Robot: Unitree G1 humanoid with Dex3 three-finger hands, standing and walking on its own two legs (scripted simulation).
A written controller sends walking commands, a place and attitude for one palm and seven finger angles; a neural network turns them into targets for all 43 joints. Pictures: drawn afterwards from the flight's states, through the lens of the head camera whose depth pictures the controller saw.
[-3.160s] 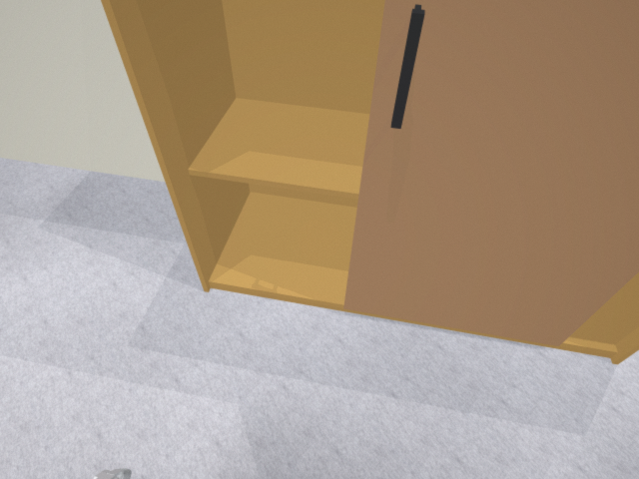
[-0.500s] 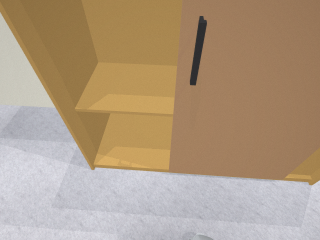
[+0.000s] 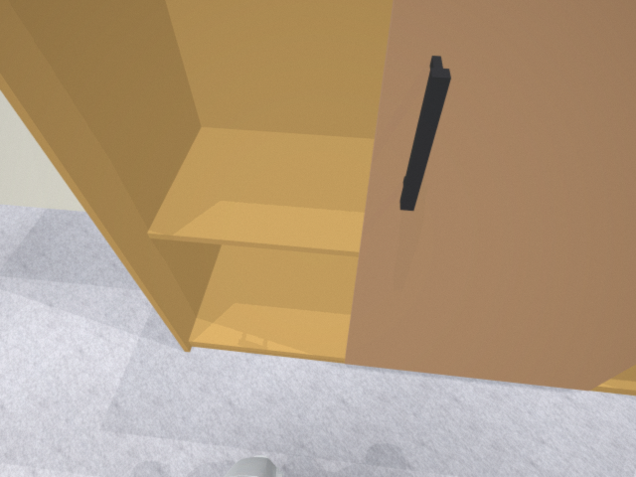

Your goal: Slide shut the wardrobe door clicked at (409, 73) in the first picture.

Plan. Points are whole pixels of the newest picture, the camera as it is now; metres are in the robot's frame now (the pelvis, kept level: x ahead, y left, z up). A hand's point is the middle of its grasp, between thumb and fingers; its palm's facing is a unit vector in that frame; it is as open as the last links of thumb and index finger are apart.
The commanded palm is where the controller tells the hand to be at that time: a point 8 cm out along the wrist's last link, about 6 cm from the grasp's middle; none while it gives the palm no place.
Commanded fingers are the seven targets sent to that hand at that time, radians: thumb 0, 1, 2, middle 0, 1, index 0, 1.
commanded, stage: come to a stop and stand still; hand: right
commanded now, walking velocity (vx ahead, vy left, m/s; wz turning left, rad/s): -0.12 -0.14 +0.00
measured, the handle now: (420, 141) +0.49 -0.10 +0.16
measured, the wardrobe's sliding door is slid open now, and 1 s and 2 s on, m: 0.51 0.51 0.51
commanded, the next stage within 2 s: look again from close up in 1.26 s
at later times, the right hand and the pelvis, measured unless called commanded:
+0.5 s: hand out of the picture +0.00 -0.18 -0.17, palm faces +0.08 +0.97 -0.23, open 7.4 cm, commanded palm none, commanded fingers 0.00 -0.90 -0.90 0.20 0.30 0.20 0.30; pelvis -0.04 +0.01 +0.00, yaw -1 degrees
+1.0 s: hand out of the picture +0.00 -0.17 -0.18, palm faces -0.03 +0.98 -0.22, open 7.3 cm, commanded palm none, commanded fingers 0.00 -0.90 -0.90 0.20 0.30 0.20 0.30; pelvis -0.02 +0.00 -0.01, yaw +1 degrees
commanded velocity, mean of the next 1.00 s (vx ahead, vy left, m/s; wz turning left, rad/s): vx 0.03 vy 0.00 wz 0.00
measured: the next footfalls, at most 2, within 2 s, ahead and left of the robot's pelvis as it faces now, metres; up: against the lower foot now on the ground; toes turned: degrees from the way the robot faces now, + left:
left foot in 0.08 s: +0.06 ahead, +0.14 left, +0.00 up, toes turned +4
right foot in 0.52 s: -0.02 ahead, -0.11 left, +0.00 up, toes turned -2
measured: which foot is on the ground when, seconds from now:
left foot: up 0.00-0.06, down 0.08-0.54, up 0.56-0.92, down 0.94-1.00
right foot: down 0.00-0.08, up 0.10-0.50, down 0.52-1.00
